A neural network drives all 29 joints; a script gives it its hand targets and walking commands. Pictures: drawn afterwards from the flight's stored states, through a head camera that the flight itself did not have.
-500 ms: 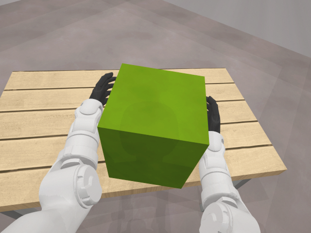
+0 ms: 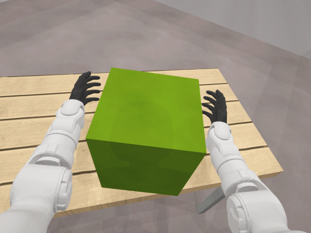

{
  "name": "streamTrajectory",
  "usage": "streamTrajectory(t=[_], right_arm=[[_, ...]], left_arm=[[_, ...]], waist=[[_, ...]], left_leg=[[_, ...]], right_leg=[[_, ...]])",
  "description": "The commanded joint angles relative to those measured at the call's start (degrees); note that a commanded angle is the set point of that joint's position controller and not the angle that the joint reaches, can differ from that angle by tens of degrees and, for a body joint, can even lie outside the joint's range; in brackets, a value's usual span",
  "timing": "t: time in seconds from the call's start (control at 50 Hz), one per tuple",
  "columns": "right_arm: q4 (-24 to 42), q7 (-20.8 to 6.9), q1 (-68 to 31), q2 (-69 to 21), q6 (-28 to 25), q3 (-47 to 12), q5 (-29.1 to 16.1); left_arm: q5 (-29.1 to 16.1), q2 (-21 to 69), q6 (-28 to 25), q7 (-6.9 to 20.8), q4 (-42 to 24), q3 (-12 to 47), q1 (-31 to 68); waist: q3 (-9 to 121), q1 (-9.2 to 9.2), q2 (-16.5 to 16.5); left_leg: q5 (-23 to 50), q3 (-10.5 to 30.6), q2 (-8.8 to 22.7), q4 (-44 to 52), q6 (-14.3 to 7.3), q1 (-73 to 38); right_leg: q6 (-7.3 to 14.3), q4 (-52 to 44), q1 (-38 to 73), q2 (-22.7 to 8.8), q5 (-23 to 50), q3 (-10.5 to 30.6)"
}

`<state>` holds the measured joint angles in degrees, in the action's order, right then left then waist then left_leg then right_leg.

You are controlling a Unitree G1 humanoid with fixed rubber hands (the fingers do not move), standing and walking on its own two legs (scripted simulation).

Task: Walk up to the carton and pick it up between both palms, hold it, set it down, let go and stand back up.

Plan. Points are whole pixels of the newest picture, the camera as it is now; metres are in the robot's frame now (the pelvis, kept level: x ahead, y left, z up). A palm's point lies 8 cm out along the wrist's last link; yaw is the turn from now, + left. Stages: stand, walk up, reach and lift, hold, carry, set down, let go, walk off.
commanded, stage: set down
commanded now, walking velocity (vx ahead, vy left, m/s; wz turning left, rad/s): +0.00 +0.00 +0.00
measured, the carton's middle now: (147, 136) +0.35 +0.00 +0.06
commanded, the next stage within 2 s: none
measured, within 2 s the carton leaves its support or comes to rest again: neither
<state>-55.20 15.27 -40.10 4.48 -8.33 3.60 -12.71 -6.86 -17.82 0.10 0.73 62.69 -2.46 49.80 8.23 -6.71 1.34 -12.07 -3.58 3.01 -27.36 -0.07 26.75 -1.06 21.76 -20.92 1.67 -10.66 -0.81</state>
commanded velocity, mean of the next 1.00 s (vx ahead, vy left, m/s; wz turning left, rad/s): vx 0.00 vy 0.00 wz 0.00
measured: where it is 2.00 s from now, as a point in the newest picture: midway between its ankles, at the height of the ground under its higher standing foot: outside the picture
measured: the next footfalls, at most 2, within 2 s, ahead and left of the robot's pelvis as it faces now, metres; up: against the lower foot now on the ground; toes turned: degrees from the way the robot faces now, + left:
none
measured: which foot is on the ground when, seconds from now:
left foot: down 0.00-1.00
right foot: down 0.00-1.00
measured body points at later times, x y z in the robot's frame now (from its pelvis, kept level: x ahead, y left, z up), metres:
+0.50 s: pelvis -0.05 -0.01 +0.00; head -0.02 +0.02 +0.45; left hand +0.44 +0.17 +0.16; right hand +0.36 -0.22 +0.15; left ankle +0.00 +0.10 -0.74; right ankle -0.03 -0.13 -0.74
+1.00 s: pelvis -0.05 +0.00 +0.00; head -0.04 +0.04 +0.45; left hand +0.43 +0.21 +0.17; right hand +0.36 -0.20 +0.16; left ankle +0.00 +0.10 -0.74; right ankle -0.03 -0.13 -0.74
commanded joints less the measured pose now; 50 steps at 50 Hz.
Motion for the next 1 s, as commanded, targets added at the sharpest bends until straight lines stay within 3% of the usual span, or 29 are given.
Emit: streamTrajectory(t=[0.0,0.02,0.06,0.08,0.1,0.14,0.24,0.36,0.48,0.66,0.82,0.9,0.98], right_arm=[[9.6,0.0,-25.7,8.6,3.4,-2.3,-3.6],[9.0,-0.1,-25.6,8.2,4.6,-3.5,-4.2],[8.8,0.3,-24.8,8.9,5.4,-6.2,-6.8],[6.8,0.2,-24.5,9.0,5.7,-6.3,-7.7],[8.3,0.4,-24.6,9.8,5.4,-5.3,-7.8],[15.3,0.5,-25.4,11.6,5.3,-3.9,-8.2],[29.7,0.3,-30.7,14.6,8.4,-2.4,-7.1],[32.3,0.7,-35.8,13.0,16.0,-1.8,-6.3],[28.2,1.4,-40.9,13.6,22.0,-0.7,-6.6],[17.9,1.9,-40.8,14.5,27.5,-1.1,-7.8],[20.8,0.2,-44.0,15.6,27.7,2.0,-6.0],[24.4,0.0,-39.1,14.8,26.4,2.5,-5.4],[34.2,0.6,-27.9,13.7,23.7,1.3,-7.1]], left_arm=[[-4.2,-8.5,-0.5,1.3,-7.8,3.5,30.3],[-4.5,-7.9,0.1,1.9,-8.6,4.2,29.5],[-3.3,-8.2,2.5,3.3,-10.6,3.1,26.7],[-3.1,-7.7,3.5,3.9,-8.4,3.0,25.6],[-3.2,-7.6,3.9,4.2,-10.6,3.2,26.4],[-4.5,-9.2,4.3,4.0,-15.1,2.9,27.0],[-6.7,-16.8,6.8,2.5,-24.6,-0.1,32.3],[-10.7,-21.3,10.2,1.3,-22.8,1.3,39.5],[-13.8,-23.1,13.2,0.8,-18.4,4.0,45.5],[-12.5,-19.9,17.6,3.7,-2.8,8.2,41.7],[-15.6,-19.2,13.6,3.1,-4.0,11.1,45.8],[-16.0,-19.4,12.7,2.9,-9.8,9.6,42.2],[-12.0,-20.0,14.7,3.3,-25.3,3.3,32.3]], waist=[[24.7,-2.73,-6.7],[23.8,-3.49,-6.7],[25.2,-2.46,-8.6],[23.4,-2.51,-9.4],[24.8,-3.17,-10.1],[29.0,-2.77,-9.7],[36.9,-1.15,-7.8],[36.1,-1.60,-5.1],[36.2,-1.67,-7.2],[17.2,-3.28,-7.0],[16.2,-4.58,-5.6],[23.5,-4.69,-6.0],[33.5,-1.62,-8.5]], left_leg=[[15.1,1.2,-2.6,-0.5,1.4,-25.8],[17.6,1.5,-2.3,-0.6,1.3,-26.9],[33.9,2.3,-1.4,-3.8,2.6,-33.4],[36.9,3.0,-1.1,-4.8,3.1,-35.5],[37.7,3.2,-1.2,-5.3,3.5,-37.2],[37.1,3.1,-1.7,-5.3,3.6,-37.6],[30.4,1.8,-3.1,-3.1,2.2,-33.0],[13.0,1.1,-3.2,0.3,-0.7,-26.5],[8.8,1.0,-2.8,1.2,-0.9,-27.1],[2.8,2.0,-2.6,5.3,-0.8,-27.0],[-1.4,4.7,-1.8,6.2,-0.7,-27.9],[5.5,5.1,-1.5,4.8,-0.1,-32.1],[22.4,3.5,-2.3,1.5,1.5,-39.6]], right_leg=[[-0.9,-0.6,1.1,0.5,20.0,-1.4],[-0.9,-0.4,1.7,0.6,22.4,-1.8],[-1.0,0.4,2.2,1.2,32.5,-2.0],[-0.9,-0.2,-0.1,1.6,31.7,-2.2],[-0.8,-1.0,-1.4,2.0,30.7,-2.7],[-0.8,-1.5,-0.8,2.3,31.3,-2.9],[-1.9,0.3,6.5,1.5,35.5,-2.2],[-2.3,1.9,6.3,-0.2,25.1,-1.0],[-0.9,0.8,4.4,-0.7,18.9,-0.7],[1.1,-4.8,4.3,-0.1,9.2,-1.4],[2.6,-5.0,-0.2,0.9,0.0,-3.5],[2.0,-3.8,1.2,1.1,7.9,-3.4],[0.4,-2.7,7.6,1.8,22.5,-2.5]])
